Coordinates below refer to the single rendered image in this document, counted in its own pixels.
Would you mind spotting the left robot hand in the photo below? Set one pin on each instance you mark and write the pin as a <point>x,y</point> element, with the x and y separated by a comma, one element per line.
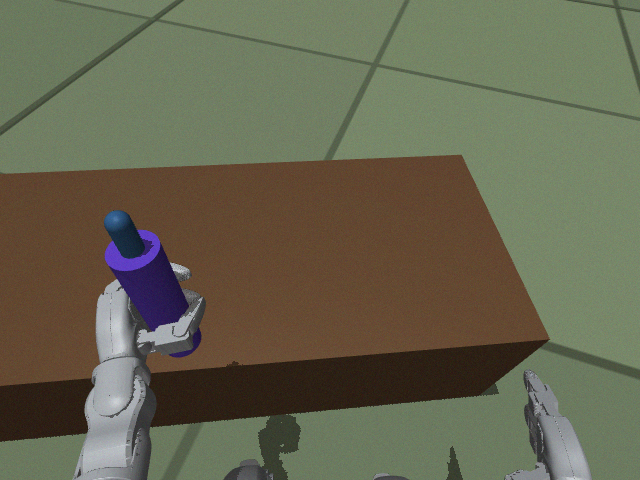
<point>122,331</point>

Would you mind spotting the bottle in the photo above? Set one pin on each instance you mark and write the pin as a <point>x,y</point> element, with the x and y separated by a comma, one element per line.
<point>139,262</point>

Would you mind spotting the left robot arm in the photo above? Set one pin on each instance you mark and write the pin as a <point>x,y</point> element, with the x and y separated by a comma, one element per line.
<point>119,411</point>

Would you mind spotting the right robot hand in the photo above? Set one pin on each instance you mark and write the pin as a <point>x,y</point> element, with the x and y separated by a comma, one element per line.
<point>560,455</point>

